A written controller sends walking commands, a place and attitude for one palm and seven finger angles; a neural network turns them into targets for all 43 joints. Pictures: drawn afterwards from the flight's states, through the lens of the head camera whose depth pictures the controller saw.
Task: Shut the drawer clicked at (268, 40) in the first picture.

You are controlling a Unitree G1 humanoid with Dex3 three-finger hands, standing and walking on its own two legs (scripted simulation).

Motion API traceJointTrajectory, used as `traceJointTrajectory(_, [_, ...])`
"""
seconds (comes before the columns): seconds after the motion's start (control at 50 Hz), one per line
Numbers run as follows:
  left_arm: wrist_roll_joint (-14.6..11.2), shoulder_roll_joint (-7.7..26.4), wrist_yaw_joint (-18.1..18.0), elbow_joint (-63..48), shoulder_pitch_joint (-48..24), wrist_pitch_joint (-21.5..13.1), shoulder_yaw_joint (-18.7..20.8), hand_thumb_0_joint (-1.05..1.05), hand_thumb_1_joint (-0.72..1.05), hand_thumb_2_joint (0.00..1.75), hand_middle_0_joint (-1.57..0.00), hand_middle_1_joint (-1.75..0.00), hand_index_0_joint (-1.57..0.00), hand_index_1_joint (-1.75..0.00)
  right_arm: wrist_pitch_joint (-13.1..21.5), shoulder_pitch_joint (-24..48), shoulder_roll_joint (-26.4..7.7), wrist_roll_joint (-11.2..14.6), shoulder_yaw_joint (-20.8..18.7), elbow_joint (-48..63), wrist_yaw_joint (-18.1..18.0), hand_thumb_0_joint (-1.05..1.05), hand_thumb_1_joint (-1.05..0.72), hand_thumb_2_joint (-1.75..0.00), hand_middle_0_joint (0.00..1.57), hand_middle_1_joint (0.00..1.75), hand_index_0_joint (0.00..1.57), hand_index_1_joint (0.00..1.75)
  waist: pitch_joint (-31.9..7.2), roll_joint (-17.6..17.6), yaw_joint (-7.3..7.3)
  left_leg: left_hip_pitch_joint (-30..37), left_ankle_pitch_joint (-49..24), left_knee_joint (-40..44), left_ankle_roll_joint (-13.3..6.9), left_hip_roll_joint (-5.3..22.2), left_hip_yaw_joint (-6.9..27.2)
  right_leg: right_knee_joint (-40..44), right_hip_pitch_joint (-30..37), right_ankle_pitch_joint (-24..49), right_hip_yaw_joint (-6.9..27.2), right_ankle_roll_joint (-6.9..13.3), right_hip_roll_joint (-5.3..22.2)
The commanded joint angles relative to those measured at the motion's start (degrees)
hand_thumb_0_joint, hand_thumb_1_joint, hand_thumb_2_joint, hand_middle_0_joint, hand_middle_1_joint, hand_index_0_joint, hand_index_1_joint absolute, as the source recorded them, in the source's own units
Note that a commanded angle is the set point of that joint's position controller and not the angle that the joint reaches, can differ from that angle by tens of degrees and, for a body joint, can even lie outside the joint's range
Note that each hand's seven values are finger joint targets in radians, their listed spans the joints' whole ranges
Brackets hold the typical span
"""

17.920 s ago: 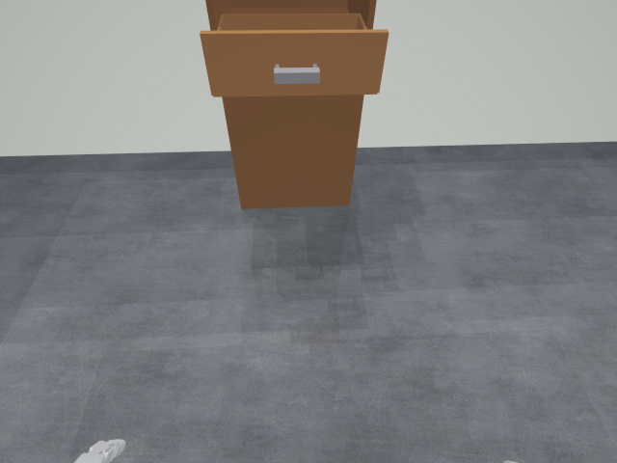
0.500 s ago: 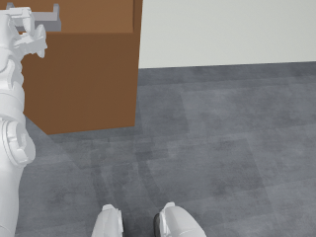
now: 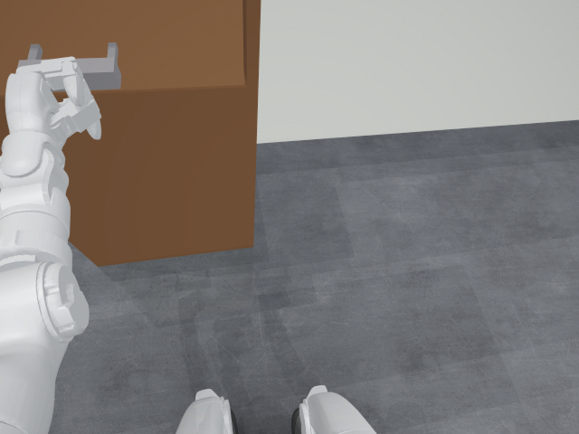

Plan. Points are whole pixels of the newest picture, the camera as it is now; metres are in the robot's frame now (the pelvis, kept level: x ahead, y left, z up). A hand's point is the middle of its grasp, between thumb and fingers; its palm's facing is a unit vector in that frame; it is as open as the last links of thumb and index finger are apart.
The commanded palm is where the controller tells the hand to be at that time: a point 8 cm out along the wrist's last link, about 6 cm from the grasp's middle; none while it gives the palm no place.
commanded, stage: pull the fist back off the drawer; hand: left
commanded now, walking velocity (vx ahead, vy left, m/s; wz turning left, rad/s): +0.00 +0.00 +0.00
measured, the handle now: (73, 62) +0.61 +0.23 +0.10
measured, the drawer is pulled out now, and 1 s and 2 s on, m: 0.00 0.00 0.00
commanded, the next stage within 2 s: draw the hand back to the body in 0.12 s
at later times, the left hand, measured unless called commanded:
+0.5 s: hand (57, 144) +0.45 +0.21 +0.13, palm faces +0.07 -1.00 -0.02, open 3.3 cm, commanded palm +0.40 +0.25 +0.13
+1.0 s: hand out of the picture +0.30 +0.22 +0.17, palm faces +0.33 -0.91 -0.26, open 3.3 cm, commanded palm +0.25 +0.27 +0.19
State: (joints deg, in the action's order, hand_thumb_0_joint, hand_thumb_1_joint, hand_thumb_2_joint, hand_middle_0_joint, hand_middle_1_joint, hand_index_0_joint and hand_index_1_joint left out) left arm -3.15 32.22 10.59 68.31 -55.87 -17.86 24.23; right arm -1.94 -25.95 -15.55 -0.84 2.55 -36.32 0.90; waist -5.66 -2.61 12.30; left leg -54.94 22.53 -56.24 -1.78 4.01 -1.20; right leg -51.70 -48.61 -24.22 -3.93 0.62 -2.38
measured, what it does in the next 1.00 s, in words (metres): rises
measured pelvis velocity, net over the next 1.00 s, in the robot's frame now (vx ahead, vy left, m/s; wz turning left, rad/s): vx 0.02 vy -0.02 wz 0.05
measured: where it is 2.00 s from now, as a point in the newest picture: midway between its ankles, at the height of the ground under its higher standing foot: outside the picture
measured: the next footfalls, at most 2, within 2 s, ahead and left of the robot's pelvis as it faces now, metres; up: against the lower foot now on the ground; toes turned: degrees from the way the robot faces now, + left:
none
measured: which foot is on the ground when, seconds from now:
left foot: down 0.00-1.00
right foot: down 0.00-1.00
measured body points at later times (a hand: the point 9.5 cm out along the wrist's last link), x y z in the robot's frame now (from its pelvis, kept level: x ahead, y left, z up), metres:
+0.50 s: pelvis +0.05 -0.01 +0.03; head +0.10 -0.01 +0.48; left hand +0.44 +0.26 +0.13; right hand +0.12 -0.27 -0.08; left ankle +0.03 +0.10 -0.68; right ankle +0.00 -0.12 -0.68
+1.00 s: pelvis +0.02 -0.02 +0.06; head +0.01 -0.04 +0.51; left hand +0.27 +0.27 +0.19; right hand +0.21 -0.24 -0.03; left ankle +0.03 +0.10 -0.68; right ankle +0.00 -0.12 -0.68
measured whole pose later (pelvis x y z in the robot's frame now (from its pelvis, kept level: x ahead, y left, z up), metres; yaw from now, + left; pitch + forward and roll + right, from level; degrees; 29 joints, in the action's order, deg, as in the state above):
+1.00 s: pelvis +0.02 -0.02 +0.06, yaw +3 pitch -1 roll +0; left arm -5.8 18.0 -3.8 3.4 3.3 -3.4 11.3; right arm 0.1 -10.7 -14.1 2.7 2.8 -33.2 -4.1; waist -0.4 -3.3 -0.7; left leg -14.5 14.3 -29.9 -0.5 0.8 -1.7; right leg -28.8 -9.8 -18.0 -3.1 1.3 -0.5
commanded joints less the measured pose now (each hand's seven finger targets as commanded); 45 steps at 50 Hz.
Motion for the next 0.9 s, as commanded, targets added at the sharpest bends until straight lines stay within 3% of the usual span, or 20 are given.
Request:
traceJointTrajectory(0.0, [-1.7,12.1,0.0,-17.3,-17.8,-5.1,0.6,0.0,0.9,0.9,-1.4,-1.6,-1.4,-1.6,-0.1,-7.9,-10.7,0.4,-4.5,4.3,-0.3,0.0,-0.9,-0.9,0.2,0.3,0.2,0.3,-27.4,-7.8,-3.16,30.8,-19.4,6.6,-0.1,-1.8,4.4,6.9,6.5,14.7,1.3,0.8,-1.6])
traceJointTrajectory(0.04, [-2.7,8.9,0.1,-17.4,-18.1,-4.8,-0.9,0.0,0.9,0.9,-1.4,-1.6,-1.4,-1.6,-0.4,-7.6,-10.5,0.6,-4.8,3.8,-0.2,0.0,-0.9,-0.9,0.2,0.3,0.2,0.3,-25.2,-5.4,-2.07,30.8,-20.3,6.5,-0.3,-1.7,4.3,7.3,6.2,16.1,1.2,0.5,-1.8])
traceJointTrajectory(0.08, [-3.2,8.4,0.3,-16.1,-18.6,-4.6,-1.0,0.0,0.9,0.9,-1.4,-1.6,-1.4,-1.6,-0.8,-7.6,-10.6,0.9,-5.0,3.1,-0.3,0.0,-0.9,-0.9,0.2,0.3,0.2,0.3,-22.0,-3.4,-1.42,29.5,-19.9,6.6,-0.4,-1.8,4.2,7.6,6.0,16.7,1.4,0.4,-1.6])
traceJointTrajectory(0.12, [-3.4,9.3,0.2,-16.7,-18.6,-4.6,-0.2,0.0,0.9,0.9,-1.4,-1.6,-1.4,-1.6,-1.0,-7.3,-10.6,1.0,-5.2,3.0,-0.5,0.0,-0.9,-0.9,0.2,0.3,0.2,0.3,-22.3,-2.9,-1.68,28.8,-20.8,6.8,-0.6,-2.1,3.7,7.5,8.0,18.9,1.8,0.3,-1.4])
traceJointTrajectory(0.14, [-3.4,9.2,0.2,-17.8,-17.7,-4.9,0.0,0.0,0.9,0.9,-1.4,-1.6,-1.4,-1.6,-1.0,-7.2,-10.4,1.0,-5.2,3.2,-0.5,0.0,-0.9,-0.9,0.2,0.3,0.2,0.3,-23.7,-4.2,-2.52,29.9,-22.5,6.6,-0.5,-2.3,3.6,7.2,8.8,20.1,1.9,0.4,-1.3])
traceJointTrajectory(0.2, [-3.1,8.6,0.1,-21.6,-17.9,-6.6,-0.5,0.0,0.9,0.9,-1.4,-1.6,-1.4,-1.6,-1.1,-6.4,-9.9,0.9,-5.4,2.8,-0.4,0.0,-0.9,-0.9,0.2,0.3,0.2,0.3,-26.6,-6.6,-2.75,34.3,-28.3,5.4,-0.3,-2.1,4.0,6.4,8.5,23.9,2.0,0.5,-1.2])
traceJointTrajectory(0.26, [-4.8,9.5,0.9,-30.9,-5.7,-6.7,1.4,0.0,0.9,0.9,-1.4,-1.6,-1.4,-1.6,-1.0,-4.5,-9.5,1.4,-5.7,5.6,0.0,0.0,-0.9,-0.9,0.2,0.3,0.2,0.3,-33.9,-9.0,-6.82,39.6,-37.4,6.3,-0.1,-2.4,3.7,6.5,16.3,31.0,2.4,0.8,-1.0])
traceJointTrajectory(0.3, [-6.6,8.5,1.9,-36.9,2.4,-5.1,1.6,0.0,0.9,0.9,-1.4,-1.6,-1.4,-1.6,-0.8,-2.8,-9.0,2.1,-5.8,7.3,0.1,0.0,-0.9,-0.9,0.2,0.3,0.2,0.3,-35.7,-7.4,-8.2,40.9,-41.3,7.2,-0.2,-2.4,3.2,7.5,21.5,36.9,2.6,0.4,-0.5])
traceJointTrajectory(0.36, [-9.1,4.6,2.9,-42.9,13.0,-1.2,-0.5,0.0,0.9,0.9,-1.4,-1.6,-1.4,-1.6,-0.3,0.1,-8.3,3.1,-5.7,9.5,-0.2,0.0,-0.9,-0.9,0.2,0.3,0.2,0.3,-30.4,-2.7,-9.01,37.7,-39.9,9.6,-0.9,-2.8,1.8,9.5,27.4,41.7,2.2,0.0,0.0])
traceJointTrajectory(0.4, [-10.6,1.7,2.9,-43.7,15.4,2.0,-2.4,0.0,0.9,0.9,-1.4,-1.6,-1.4,-1.6,0.0,2.0,-8.2,3.9,-5.4,10.0,-0.8,0.0,-0.9,-0.9,0.2,0.3,0.2,0.3,-22.7,0.5,-8.14,35.3,-34.0,11.6,-1.2,-3.0,1.0,11.5,26.7,39.9,1.9,-0.4,0.0])
traceJointTrajectory(0.44, [-11.3,0.4,2.5,-46.7,16.4,3.6,-3.3,0.0,0.9,0.9,-1.4,-1.6,-1.4,-1.6,0.6,3.9,-8.2,4.2,-5.3,10.3,-1.4,0.0,-0.9,-0.9,0.2,0.3,0.2,0.3,-17.8,1.1,-7.69,34.3,-28.6,13.6,-1.1,-3.2,0.9,13.1,26.0,35.4,1.7,-0.4,0.0])
traceJointTrajectory(0.5, [-11.4,-1.4,1.7,-54.7,19.2,3.6,-4.8,0.0,0.9,0.9,-1.4,-1.6,-1.4,-1.6,2.1,5.9,-7.6,4.1,-5.0,10.7,-1.9,0.0,-0.9,-0.9,0.2,0.3,0.2,0.3,-17.9,-3.9,-8.12,39.7,-32.6,14.3,-1.0,-3.2,1.2,13.9,26.0,34.8,1.8,-0.1,0.3])
traceJointTrajectory(0.56, [-11.9,-2.1,2.3,-60.1,23.2,3.8,-6.0,0.0,0.9,0.9,-1.4,-1.6,-1.4,-1.6,3.4,7.4,-7.4,4.0,-4.9,10.7,-2.0,0.0,-0.9,-0.9,0.2,0.3,0.2,0.3,-18.4,-3.5,-8.4,42.8,-35.7,14.4,-1.0,-3.0,1.9,14.0,27.1,36.5,1.7,-0.1,0.4])
traceJointTrajectory(0.62, [-12.3,-2.6,3.1,-59.6,23.7,5.5,-6.2,0.0,0.9,0.9,-1.4,-1.6,-1.4,-1.6,4.1,10.3,-7.6,4.3,-4.3,10.9,-2.7,0.0,-0.9,-0.9,0.2,0.3,0.2,0.3,-14.3,0.2,-8.16,41.1,-27.0,16.9,-0.7,-3.2,2.4,15.5,26.5,30.4,1.2,-0.1,0.4])
traceJointTrajectory(0.7, [-13.0,-1.5,3.9,-62.4,26.4,7.9,-5.1,0.0,0.9,0.9,-1.4,-1.6,-1.4,-1.6,5.2,14.1,-7.4,4.7,-3.4,12.3,-3.6,0.0,-0.9,-0.9,0.2,0.3,0.2,0.3,-12.8,-1.0,-9.74,40.8,-20.5,19.3,-0.7,-4.0,2.2,17.3,28.7,25.9,1.5,0.4,0.8])
traceJointTrajectory(0.72, [-6.0,2.1,-3.3,-66.6,28.3,7.8,-6.9,0.0,0.9,0.9,-1.4,-1.6,-1.4,-1.6,4.6,17.6,-6.3,4.3,-3.5,12.5,-4.1,0.0,-0.9,-0.9,0.2,0.3,0.2,0.3,-10.1,-0.5,-12.59,43.0,-18.1,21.8,-0.6,-4.4,1.7,21.2,29.0,22.0,3.4,0.9,2.2])
traceJointTrajectory(0.74, [-5.3,-1.7,-6.9,-66.1,32.4,8.7,-8.1,0.0,0.9,0.9,-1.4,-1.6,-1.4,-1.6,4.4,17.9,-5.9,4.1,-3.3,12.6,-4.5,0.0,-0.9,-0.9,0.2,0.3,0.2,0.3,-7.5,-0.1,-11.58,43.1,-15.0,23.6,-0.4,-4.1,1.5,22.8,29.0,19.0,3.2,0.7,2.3])
traceJointTrajectory(0.78, [-4.6,-3.5,-10.2,-67.9,38.0,10.0,-9.2,0.0,0.9,0.9,-1.4,-1.6,-1.4,-1.6,4.4,19.1,-5.6,4.1,-2.9,12.6,-4.8,0.0,-0.9,-0.9,0.2,0.3,0.2,0.3,-5.9,1.0,-12.04,43.0,-12.7,25.3,-0.4,-3.9,1.6,24.3,30.9,16.7,3.3,0.6,2.3])
traceJointTrajectory(0.86, [-3.0,-1.3,-14.1,-74.2,41.0,10.4,-7.4,0.0,0.9,0.9,-1.4,-1.6,-1.4,-1.6,4.3,21.0,-5.7,3.7,-2.3,12.1,-5.3,0.0,-0.9,-0.9,0.2,0.3,0.2,0.3,-4.7,1.7,-12.68,45.8,-12.8,28.6,-0.6,-3.9,1.3,27.6,34.8,16.5,3.6,0.5,2.3])
traceJointTrajectory(0.88, [-3.1,-2.4,-14.6,-75.7,42.7,10.5,-8.0,0.0,0.9,0.9,-1.4,-1.6,-1.4,-1.6,4.5,21.5,-5.2,3.6,-2.2,12.2,-5.3,0.0,-0.9,-0.9,0.2,0.3,0.2,0.3,-4.7,1.4,-12.68,46.5,-12.9,29.6,-0.6,-3.8,1.3,27.7,36.3,16.4,3.5,0.5,2.5])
